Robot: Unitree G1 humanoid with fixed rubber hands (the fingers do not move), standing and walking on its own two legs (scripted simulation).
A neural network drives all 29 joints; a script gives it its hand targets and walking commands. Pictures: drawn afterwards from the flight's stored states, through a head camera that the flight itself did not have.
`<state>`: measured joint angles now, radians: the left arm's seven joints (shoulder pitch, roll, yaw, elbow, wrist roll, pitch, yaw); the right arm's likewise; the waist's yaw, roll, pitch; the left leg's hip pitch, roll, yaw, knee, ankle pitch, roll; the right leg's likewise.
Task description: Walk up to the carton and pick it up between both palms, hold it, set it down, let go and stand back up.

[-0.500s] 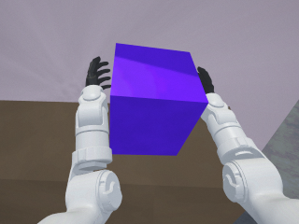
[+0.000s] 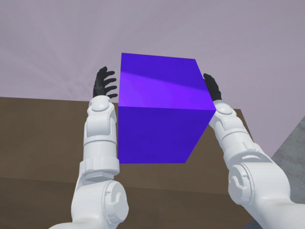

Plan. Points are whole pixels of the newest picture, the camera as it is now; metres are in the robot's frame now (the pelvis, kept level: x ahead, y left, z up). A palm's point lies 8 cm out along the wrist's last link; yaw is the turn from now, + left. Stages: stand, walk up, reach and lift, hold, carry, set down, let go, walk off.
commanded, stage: set down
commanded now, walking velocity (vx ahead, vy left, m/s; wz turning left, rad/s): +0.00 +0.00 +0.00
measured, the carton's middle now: (155, 112) +0.41 +0.02 +0.11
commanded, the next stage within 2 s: none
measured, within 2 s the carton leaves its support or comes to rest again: rests again in 1.90 s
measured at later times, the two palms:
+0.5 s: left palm (106, 103) +0.39 +0.15 +0.16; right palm (213, 104) +0.42 -0.15 +0.13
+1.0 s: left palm (110, 109) +0.39 +0.14 +0.14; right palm (214, 108) +0.42 -0.16 +0.12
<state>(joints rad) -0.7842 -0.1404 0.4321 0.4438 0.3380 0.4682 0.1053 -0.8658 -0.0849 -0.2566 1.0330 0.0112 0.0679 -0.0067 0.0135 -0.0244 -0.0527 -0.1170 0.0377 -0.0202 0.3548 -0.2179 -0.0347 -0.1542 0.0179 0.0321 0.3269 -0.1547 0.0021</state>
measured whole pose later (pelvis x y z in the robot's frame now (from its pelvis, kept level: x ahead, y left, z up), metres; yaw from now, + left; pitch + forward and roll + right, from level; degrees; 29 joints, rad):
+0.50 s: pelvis +0.01 +0.00 +0.00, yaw +0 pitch +0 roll +0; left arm -0.75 -0.17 0.43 0.49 0.34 0.40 0.13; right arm -0.84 -0.09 -0.33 1.06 -0.09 0.03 0.04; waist 0.03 -0.02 -0.05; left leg -0.12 0.04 -0.02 0.34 -0.22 -0.03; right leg -0.16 0.02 0.03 0.33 -0.16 0.00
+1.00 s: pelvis +0.01 +0.00 +0.00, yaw +0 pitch +1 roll +0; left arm -0.71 -0.21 0.46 0.51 0.36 0.33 0.14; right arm -0.82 -0.09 -0.38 1.07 -0.16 -0.01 0.08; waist 0.03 -0.02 -0.05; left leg -0.12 0.04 -0.02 0.33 -0.22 -0.04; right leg -0.17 0.02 0.03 0.33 -0.17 0.00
